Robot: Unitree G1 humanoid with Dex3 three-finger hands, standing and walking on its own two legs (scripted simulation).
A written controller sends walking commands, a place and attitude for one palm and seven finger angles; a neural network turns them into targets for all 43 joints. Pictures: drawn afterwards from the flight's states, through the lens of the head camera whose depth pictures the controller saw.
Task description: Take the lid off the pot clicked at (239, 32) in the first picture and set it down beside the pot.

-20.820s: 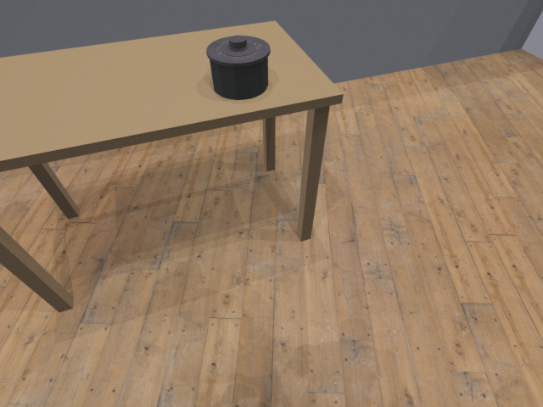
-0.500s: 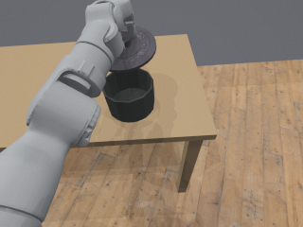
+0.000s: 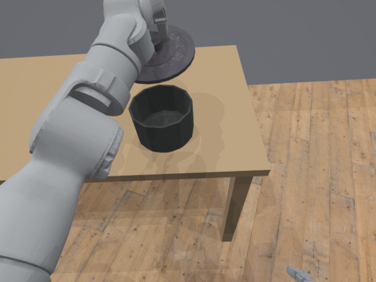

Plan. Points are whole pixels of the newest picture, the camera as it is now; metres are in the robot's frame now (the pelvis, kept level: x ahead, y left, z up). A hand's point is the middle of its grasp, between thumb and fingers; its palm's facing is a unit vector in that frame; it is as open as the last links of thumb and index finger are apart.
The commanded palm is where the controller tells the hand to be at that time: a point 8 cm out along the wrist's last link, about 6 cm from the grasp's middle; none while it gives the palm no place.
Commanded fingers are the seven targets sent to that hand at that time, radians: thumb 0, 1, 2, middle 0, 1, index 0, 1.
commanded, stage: move the lid sideways beside the pot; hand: left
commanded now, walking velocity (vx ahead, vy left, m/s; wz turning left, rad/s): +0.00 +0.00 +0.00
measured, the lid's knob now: (150, 42) +0.53 +0.04 +0.24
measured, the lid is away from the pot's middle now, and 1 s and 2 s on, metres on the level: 0.01 0.13 0.24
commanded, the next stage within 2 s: none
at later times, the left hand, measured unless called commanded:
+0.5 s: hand (111, 42) +0.49 +0.11 +0.27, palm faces -0.23 -0.06 -0.97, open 7.9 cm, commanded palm +0.49 +0.11 +0.33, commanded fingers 0.00 0.65 0.97 -0.86 -1.06 -0.79 -1.05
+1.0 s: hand (80, 45) +0.51 +0.17 +0.26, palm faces -0.25 -0.06 -0.97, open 8.0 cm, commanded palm +0.50 +0.17 +0.33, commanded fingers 0.00 0.65 0.97 -0.86 -1.06 -0.79 -1.05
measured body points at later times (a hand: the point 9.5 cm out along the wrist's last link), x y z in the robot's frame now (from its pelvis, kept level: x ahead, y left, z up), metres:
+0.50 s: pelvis -0.01 +0.00 +0.00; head +0.03 -0.02 +0.45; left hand +0.50 +0.11 +0.32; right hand +0.07 -0.26 -0.13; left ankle -0.01 +0.09 -0.74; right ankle -0.02 -0.10 -0.74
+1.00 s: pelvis +0.00 +0.02 +0.00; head +0.05 +0.01 +0.45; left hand +0.52 +0.17 +0.31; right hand +0.08 -0.24 -0.13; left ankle -0.01 +0.09 -0.74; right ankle -0.02 -0.10 -0.74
